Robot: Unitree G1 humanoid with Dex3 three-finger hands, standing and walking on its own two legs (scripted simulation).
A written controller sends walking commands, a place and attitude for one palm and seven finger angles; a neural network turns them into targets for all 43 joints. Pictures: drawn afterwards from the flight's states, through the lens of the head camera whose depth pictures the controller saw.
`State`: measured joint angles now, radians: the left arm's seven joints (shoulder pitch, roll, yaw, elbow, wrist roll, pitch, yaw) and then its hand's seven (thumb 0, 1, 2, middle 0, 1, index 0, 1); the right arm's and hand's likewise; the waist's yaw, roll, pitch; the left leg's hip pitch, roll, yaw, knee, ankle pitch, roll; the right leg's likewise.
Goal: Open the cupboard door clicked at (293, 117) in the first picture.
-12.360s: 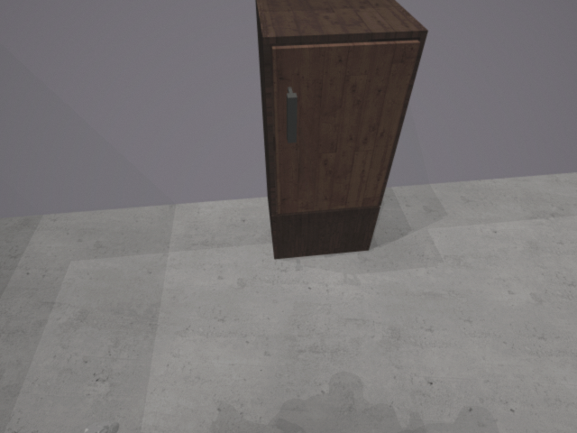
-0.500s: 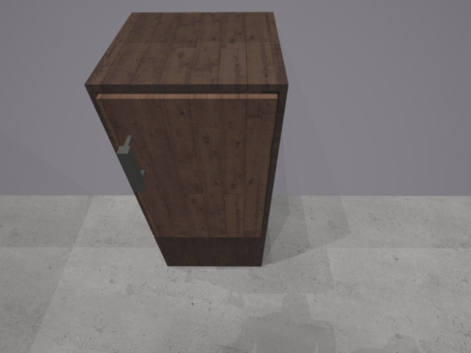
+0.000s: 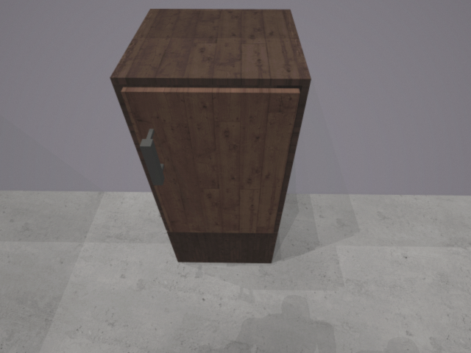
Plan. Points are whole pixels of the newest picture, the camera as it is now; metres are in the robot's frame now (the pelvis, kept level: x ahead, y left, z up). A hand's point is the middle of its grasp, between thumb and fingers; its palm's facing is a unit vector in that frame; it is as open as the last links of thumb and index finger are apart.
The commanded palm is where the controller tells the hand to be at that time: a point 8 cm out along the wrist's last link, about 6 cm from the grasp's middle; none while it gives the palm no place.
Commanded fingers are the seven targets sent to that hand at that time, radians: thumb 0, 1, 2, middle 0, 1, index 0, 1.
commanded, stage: come to a stop and stand still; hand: left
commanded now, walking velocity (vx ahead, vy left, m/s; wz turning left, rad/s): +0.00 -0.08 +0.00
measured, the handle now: (154, 157) +0.55 +0.24 -0.03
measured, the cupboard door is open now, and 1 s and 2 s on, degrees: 0 0 0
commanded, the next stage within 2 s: look again from close up in 0.68 s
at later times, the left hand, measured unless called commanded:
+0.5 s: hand out of the picture +0.00 +0.15 -0.17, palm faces +0.00 -0.98 -0.18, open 7.4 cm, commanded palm none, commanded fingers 0.00 0.90 0.90 -0.20 -0.30 -0.20 -0.30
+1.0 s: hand out of the picture +0.02 +0.16 -0.17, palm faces -0.01 -0.98 -0.20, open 7.4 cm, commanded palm none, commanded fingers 0.00 0.90 0.90 -0.20 -0.30 -0.20 -0.30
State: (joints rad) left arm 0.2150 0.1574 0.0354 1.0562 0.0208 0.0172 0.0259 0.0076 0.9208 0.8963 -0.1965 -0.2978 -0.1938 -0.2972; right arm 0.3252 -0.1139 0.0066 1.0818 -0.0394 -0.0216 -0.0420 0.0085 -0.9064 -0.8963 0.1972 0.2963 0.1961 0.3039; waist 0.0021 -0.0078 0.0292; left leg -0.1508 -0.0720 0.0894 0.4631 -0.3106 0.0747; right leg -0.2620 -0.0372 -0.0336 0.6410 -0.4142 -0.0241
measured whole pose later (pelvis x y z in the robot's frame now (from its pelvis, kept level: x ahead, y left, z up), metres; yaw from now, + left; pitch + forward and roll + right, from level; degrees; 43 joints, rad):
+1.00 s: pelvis +0.02 -0.01 +0.00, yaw -1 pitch -1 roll +0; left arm 0.28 0.14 -0.01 1.11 0.01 -0.01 0.04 0.01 0.92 0.90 -0.20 -0.30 -0.20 -0.30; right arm 0.29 -0.13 0.02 1.14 -0.02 -0.03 -0.04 0.01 -0.90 -0.90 0.20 0.30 0.20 0.30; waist 0.00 0.01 0.05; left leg -0.11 -0.02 0.08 0.45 -0.33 0.04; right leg -0.17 0.02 -0.02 0.50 -0.32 -0.03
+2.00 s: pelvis -0.03 +0.02 +0.00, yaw -1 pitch -2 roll +0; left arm 0.36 0.16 -0.01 1.06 0.02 0.00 0.03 0.01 0.91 0.90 -0.20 -0.30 -0.19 -0.30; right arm 0.34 -0.16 0.01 1.06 -0.03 0.01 -0.01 0.01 -0.91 -0.90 0.20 0.30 0.20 0.30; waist 0.01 -0.01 0.01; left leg -0.24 -0.06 0.07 0.46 -0.21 0.08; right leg -0.23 -0.02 -0.02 0.49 -0.24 0.00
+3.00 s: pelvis +0.00 +0.01 +0.01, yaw -1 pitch -1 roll +0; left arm 0.33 0.12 -0.02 1.10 0.01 -0.02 0.03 0.01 0.91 0.90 -0.20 -0.30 -0.19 -0.30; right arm 0.31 -0.12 0.02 1.14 -0.02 -0.02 -0.03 0.01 -0.91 -0.90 0.20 0.30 0.20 0.30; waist 0.01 -0.02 0.03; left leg -0.19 -0.04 0.07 0.43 -0.24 0.06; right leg -0.18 0.00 -0.02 0.45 -0.26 0.00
